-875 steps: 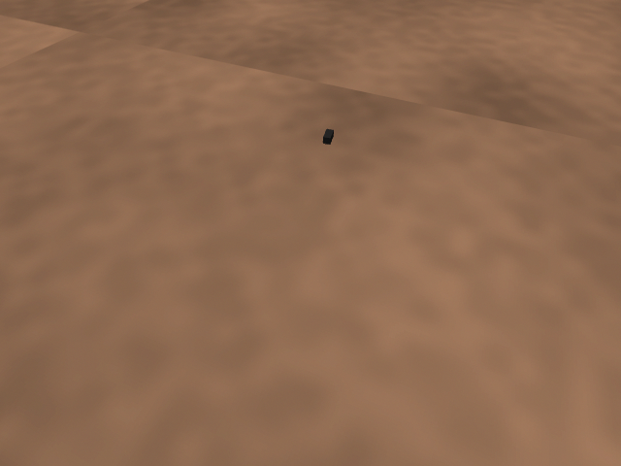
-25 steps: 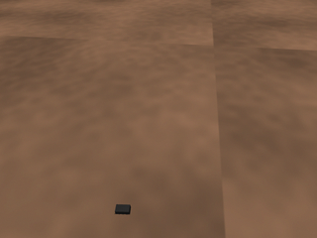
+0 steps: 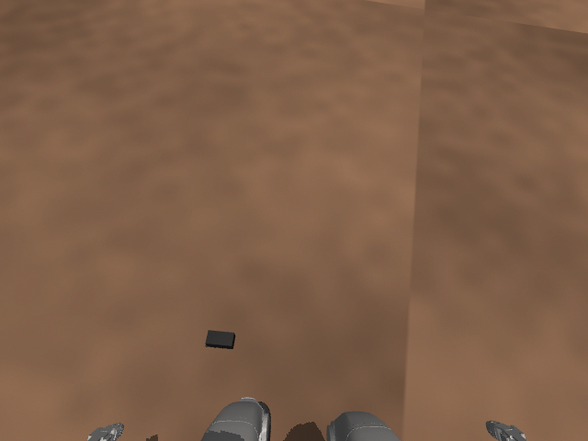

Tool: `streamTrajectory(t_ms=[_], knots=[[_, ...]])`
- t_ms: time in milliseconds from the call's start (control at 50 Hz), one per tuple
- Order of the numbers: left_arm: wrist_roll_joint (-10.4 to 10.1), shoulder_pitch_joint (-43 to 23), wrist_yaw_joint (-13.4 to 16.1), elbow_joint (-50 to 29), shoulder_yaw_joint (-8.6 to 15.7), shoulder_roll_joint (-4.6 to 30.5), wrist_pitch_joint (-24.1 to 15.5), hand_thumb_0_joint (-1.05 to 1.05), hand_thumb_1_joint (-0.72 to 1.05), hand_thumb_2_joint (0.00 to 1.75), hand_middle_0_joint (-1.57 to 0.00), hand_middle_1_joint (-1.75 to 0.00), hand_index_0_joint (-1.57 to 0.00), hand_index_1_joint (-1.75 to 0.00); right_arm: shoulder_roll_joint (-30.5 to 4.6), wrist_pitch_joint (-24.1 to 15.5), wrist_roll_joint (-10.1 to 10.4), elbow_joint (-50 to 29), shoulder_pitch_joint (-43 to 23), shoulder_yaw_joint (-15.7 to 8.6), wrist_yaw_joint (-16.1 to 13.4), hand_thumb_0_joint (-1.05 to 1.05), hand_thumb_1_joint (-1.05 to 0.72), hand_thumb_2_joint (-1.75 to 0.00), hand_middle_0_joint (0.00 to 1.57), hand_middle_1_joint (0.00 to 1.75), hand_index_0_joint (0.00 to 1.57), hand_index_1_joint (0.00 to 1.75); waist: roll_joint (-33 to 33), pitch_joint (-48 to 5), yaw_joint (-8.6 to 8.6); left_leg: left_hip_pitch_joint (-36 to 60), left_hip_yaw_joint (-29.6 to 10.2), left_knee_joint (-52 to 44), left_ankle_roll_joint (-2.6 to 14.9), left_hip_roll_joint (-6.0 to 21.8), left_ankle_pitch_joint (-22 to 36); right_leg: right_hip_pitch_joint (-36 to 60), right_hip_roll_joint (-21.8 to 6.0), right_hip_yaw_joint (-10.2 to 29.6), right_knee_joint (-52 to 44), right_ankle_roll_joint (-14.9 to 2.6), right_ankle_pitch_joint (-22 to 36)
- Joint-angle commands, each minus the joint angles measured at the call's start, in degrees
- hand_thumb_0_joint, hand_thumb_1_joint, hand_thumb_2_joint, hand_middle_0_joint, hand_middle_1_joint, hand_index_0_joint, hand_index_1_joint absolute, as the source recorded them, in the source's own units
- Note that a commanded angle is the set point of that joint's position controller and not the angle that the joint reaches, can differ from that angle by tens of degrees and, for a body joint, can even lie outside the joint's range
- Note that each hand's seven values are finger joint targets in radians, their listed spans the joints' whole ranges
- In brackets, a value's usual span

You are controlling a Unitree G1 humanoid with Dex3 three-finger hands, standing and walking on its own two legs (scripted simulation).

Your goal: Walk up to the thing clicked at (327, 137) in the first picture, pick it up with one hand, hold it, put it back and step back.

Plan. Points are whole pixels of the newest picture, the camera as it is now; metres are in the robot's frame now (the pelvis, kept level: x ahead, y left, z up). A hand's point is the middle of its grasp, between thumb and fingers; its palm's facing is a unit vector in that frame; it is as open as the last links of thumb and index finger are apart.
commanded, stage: walk up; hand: left
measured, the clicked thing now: (220, 339) +0.42 +0.24 -0.74
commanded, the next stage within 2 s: none
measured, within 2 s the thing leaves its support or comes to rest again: neither
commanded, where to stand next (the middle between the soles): +0.01 +0.01 m, yaw -2 degrees
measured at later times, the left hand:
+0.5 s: hand out of the picture -0.06 +0.30 -0.12, palm faces -0.01 -0.85 -0.53, open 7.4 cm
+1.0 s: hand out of the picture -0.05 +0.27 -0.15, palm faces -0.04 -0.93 -0.37, open 7.4 cm
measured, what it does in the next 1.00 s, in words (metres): walks backwards: right foot, then left foot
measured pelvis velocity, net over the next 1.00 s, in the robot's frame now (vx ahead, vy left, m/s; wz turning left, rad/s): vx -0.11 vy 0.00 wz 0.01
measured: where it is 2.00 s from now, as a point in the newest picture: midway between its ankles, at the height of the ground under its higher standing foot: outside the picture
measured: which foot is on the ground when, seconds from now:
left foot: down 0.00-0.28, up 0.30-0.58, down 0.60-0.98, up 1.00-1.00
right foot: up 0.00-0.24, down 0.26-0.62, up 0.64-0.92, down 0.94-1.00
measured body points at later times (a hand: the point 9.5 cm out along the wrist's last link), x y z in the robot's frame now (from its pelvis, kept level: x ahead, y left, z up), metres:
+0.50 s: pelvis -0.11 +0.00 -0.01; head -0.05 -0.04 +0.44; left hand -0.06 +0.34 -0.08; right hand -0.01 -0.31 -0.15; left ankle -0.13 +0.18 -0.64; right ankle -0.05 -0.13 -0.73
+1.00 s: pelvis -0.11 +0.00 -0.01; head -0.08 +0.00 +0.44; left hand -0.04 +0.32 -0.13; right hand -0.05 -0.33 -0.12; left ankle -0.15 +0.16 -0.72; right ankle -0.05 -0.12 -0.73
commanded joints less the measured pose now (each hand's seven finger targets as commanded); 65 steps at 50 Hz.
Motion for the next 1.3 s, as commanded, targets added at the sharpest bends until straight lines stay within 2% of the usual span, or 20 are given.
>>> streamTrajectory(t_ms=[0, 160, 240, 260, 280, 300, 360, 440, 520, 560, 580, 600, 640, 720, 920, 960, 1000, 1180, 1240, 1280], knots=[[-0.73, 5.81, 1.27, -3.28, 4.21, 13.46, 1.0, 0.0, 0.9, 0.9, -0.2, -0.3, -0.2, -0.3, -13.35, 1.27, 0.31, -6.31, -0.9, -4.09, -2.48, 0.0, -0.9, -0.9, 0.2, 0.3, 0.2, 0.3, 7.72, -14.9, 0.22, 7.25, -8.42, -6.74, 11.6, 13.91, 43.02, -5.58, 0.44, 6.56, 13.24, -1.46, -1.79], [-0.23, 10.85, 1.9, -2.0, 4.75, 12.27, 0.84, 0.0, 0.9, 0.9, -0.2, -0.3, -0.2, -0.3, -13.98, 3.59, -1.82, -11.32, -6.62, -5.45, -0.49, 0.0, -0.9, -0.9, 0.2, 0.3, 0.2, 0.3, 14.46, -19.95, 0.86, 8.0, -8.73, -2.76, 12.37, 13.47, 24.3, -2.8, -2.89, -0.74, -7.36, 0.45, 7.66], [2.95, 12.53, 1.19, -1.4, 6.51, 15.5, -0.34, 0.0, 0.9, 0.9, -0.2, -0.3, -0.2, -0.3, -11.3, 5.53, -0.54, -11.87, -7.33, -5.07, -0.14, 0.0, -0.9, -0.9, 0.2, 0.3, 0.2, 0.3, 3.1, -17.09, 3.21, -9.57, -8.74, 7.85, 4.41, 7.6, -5.92, 8.01, -6.56, 7.09, -27.96, -1.81, 15.65], [4.55, 8.09, 1.2, -4.02, 7.69, 21.31, -0.75, 0.0, 0.9, 0.9, -0.2, -0.3, -0.2, -0.3, -7.53, 5.72, -0.09, -11.93, -3.97, -4.23, -0.12, 0.0, -0.9, -0.9, 0.2, 0.3, 0.2, 0.3, -16.18, -12.68, 1.6, -19.95, -4.17, 21.14, -0.45, -3.58, -23.91, 3.52, -21.61, 29.71, -37.22, -6.61, 13.43], [4.82, 3.07, 1.3, -6.86, 8.8, 26.46, -0.6, 0.0, 0.9, 0.9, -0.2, -0.3, -0.2, -0.3, -11.56, 6.09, -0.42, -12.6, -7.08, -5.5, -0.83, 0.0, -0.9, -0.9, 0.2, 0.3, 0.2, 0.3, -14.4, -10.04, 3.41, -14.47, -12.03, 35.42, -2.37, -6.1, -28.78, -10.98, -31.11, 37.65, -41.63, -17.2, 20.89], [4.92, -1.07, 1.87, -7.95, 8.92, 26.88, -1.02, 0.0, 0.9, 0.9, -0.2, -0.3, -0.2, -0.3, -14.07, 6.17, -0.93, -12.17, -7.71, -6.51, -1.05, 0.0, -0.9, -0.9, 0.2, 0.3, 0.2, 0.3, -14.89, -8.11, 2.56, -11.4, -15.38, 43.3, -2.59, -4.17, -25.35, -16.87, -33.02, 41.3, -43.55, -20.08, 19.17], [4.08, -6.26, 1.77, -7.49, 7.49, 17.56, -1.2, 0.0, 0.9, 0.9, -0.2, -0.3, -0.2, -0.3, -13.12, 5.43, 0.21, -7.66, -0.24, -6.7, 0.16, 0.0, -0.9, -0.9, 0.2, 0.3, 0.2, 0.3, -6.19, -8.12, -2.58, -12.04, -13.58, 48.94, -3.59, -8.55, -14.84, -10.44, -17.0, 12.58, -34.34, -10.4, 26.03], [5.25, -0.77, 0.45, -8.03, 7.11, 14.26, -1.95, 0.0, 0.9, 0.9, -0.2, -0.3, -0.2, -0.3, -14.43, 2.74, 0.75, -5.13, 1.49, -5.56, 0.16, 0.0, -0.9, -0.9, 0.2, 0.3, 0.2, 0.3, -10.93, -16.69, 2.8, -12.91, -6.72, 30.19, -5.66, -4.36, -14.84, 8.86, -13.18, 12.81, -35.93, -8.94, -1.58], [5.28, 6.4, -0.9, -5.66, 8.32, 16.84, -0.64, 0.0, 0.9, 0.9, -0.2, -0.3, -0.2, -0.3, -11.91, 0.04, -0.45, -4.23, -1.76, -3.73, 0.44, 0.0, -0.9, -0.9, 0.2, 0.3, 0.2, 0.3, -17.87, -16.65, 7.18, -6.59, 0.03, 1.84, -5.2, -2.19, -25.13, 15.48, -14.12, 10.71, -32.74, -11.3, 0.51], [4.17, 5.29, -1.68, -5.7, 8.09, 18.19, 0.62, 0.0, 0.9, 0.9, -0.2, -0.3, -0.2, -0.3, -11.46, -1.15, -1.21, -0.64, 5.44, -4.07, -0.38, 0.0, -0.9, -0.9, 0.2, 0.3, 0.2, 0.3, -14.59, -14.87, 2.64, 7.27, 3.39, -15.98, -3.25, -2.65, -12.46, 7.16, -13.42, 7.49, -26.88, -8.33, 9.88], [4.02, 6.0, -1.81, -5.89, 6.84, 15.56, 1.05, 0.0, 0.9, 0.9, -0.2, -0.3, -0.2, -0.3, -11.72, -1.7, -1.52, 1.76, 8.41, -4.79, -0.83, 0.0, -0.9, -0.9, 0.2, 0.3, 0.2, 0.3, -5.67, -14.77, 1.04, 16.5, 0.92, -18.69, -2.79, -2.58, -7.54, -0.66, -10.35, 3.38, -18.0, -5.98, 10.62], [3.31, 6.18, -1.91, -6.91, 5.52, 10.32, 1.43, 0.0, 0.9, 0.9, -0.2, -0.3, -0.2, -0.3, -15.42, -2.21, -2.39, 1.43, 9.01, -5.29, -1.11, 0.0, -0.9, -0.9, 0.2, 0.3, 0.2, 0.3, 6.77, -12.58, 0.72, 20.91, -18.26, -20.63, 0.41, 7.33, -20.56, -16.09, -6.22, 0.1, -6.1, -2.7, 2.13], [4.22, -5.76, -1.55, -7.37, 7.16, 17.23, 0.44, 0.0, 0.9, 0.9, -0.2, -0.3, -0.2, -0.3, -25.37, -2.24, -1.31, 0.92, 7.29, -6.87, -0.92, 0.0, -0.9, -0.9, 0.2, 0.3, 0.2, 0.3, 9.97, -0.42, -3.92, 0.67, -42.9, -27.65, 13.22, 25.64, -46.68, -23.47, -6.51, 6.92, -1.0, -1.31, 0.71], [2.3, 4.1, -3.17, -1.82, 6.49, 14.95, -0.62, 0.0, 0.9, 0.9, -0.2, -0.3, -0.2, -0.3, -15.54, -4.07, -1.42, -0.45, 1.13, -3.74, -0.96, 0.0, -0.9, -0.9, 0.2, 0.3, 0.2, 0.3, 10.72, 1.06, 1.79, 6.96, -14.3, -19.67, 6.45, 11.23, -16.7, -19.79, -5.16, 5.04, -4.16, -1.63, 13.65], [3.47, 7.27, -2.77, 2.49, 6.3, 14.23, -3.08, 0.0, 0.9, 0.9, -0.2, -0.3, -0.2, -0.3, -11.28, -1.65, -0.2, -1.2, 4.87, -2.28, -0.49, 0.0, -0.9, -0.9, 0.2, 0.3, 0.2, 0.3, 1.72, -12.41, 2.63, -1.47, -2.37, 5.92, 3.47, 5.43, -6.68, 13.8, -3.42, 1.06, -33.49, -1.3, 19.61], [3.58, 6.49, -2.05, 0.82, 7.14, 20.29, -4.05, 0.0, 0.9, 0.9, -0.2, -0.3, -0.2, -0.3, -8.81, -1.38, 0.28, -2.21, 7.2, -1.16, -0.84, 0.0, -0.9, -0.9, 0.2, 0.3, 0.2, 0.3, -10.5, -14.16, 1.83, -11.44, -0.32, 21.25, -0.66, -1.29, -24.53, 15.68, -22.67, 30.55, -42.47, -10.7, 13.89], [3.07, 4.19, -2.1, 0.29, 7.06, 20.91, -3.22, 0.0, 0.9, 0.9, -0.2, -0.3, -0.2, -0.3, -14.3, -1.55, -0.09, -0.65, 5.68, -3.34, -1.47, 0.0, -0.9, -0.9, 0.2, 0.3, 0.2, 0.3, -8.0, -10.51, 1.95, -7.02, -3.7, 23.07, -0.23, 1.8, -27.52, 5.54, -23.96, 29.69, -40.7, -16.62, 14.77], [1.31, -4.16, -1.5, -0.13, 3.26, 14.1, -2.0, 0.0, 0.9, 0.9, -0.2, -0.3, -0.2, -0.3, -11.42, -1.65, -0.34, 5.1, 6.7, -3.24, -0.97, 0.0, -0.9, -0.9, 0.2, 0.3, 0.2, 0.3, -7.28, -14.17, -1.98, 13.03, 1.0, -6.1, -1.23, 0.88, -0.24, -6.15, -12.87, 7.46, -26.26, -7.07, 31.02], [0.33, -1.67, -1.05, 2.48, 2.96, 12.87, -1.07, 0.0, 0.9, 0.9, -0.2, -0.3, -0.2, -0.3, -17.48, -2.01, 0.15, 2.93, -3.6, -3.52, -0.86, 0.0, -0.9, -0.9, 0.2, 0.3, 0.2, 0.3, 5.42, -13.0, 2.0, -0.06, -18.11, -13.83, 7.68, 16.99, -6.38, 1.62, -3.69, 1.48, -18.36, -2.17, 8.89], [1.2, -0.8, -1.17, 4.86, 3.0, 13.23, -1.37, 0.0, 0.9, 0.9, -0.2, -0.3, -0.2, -0.3, -14.81, -1.59, 0.11, 3.74, -6.75, -2.67, -0.53, 0.0, -0.9, -0.9, 0.2, 0.3, 0.2, 0.3, 3.78, -11.18, 3.47, -2.76, -12.09, -11.27, 5.47, 13.47, -5.01, 6.45, -4.98, 2.56, -23.58, -2.39, 12.86]])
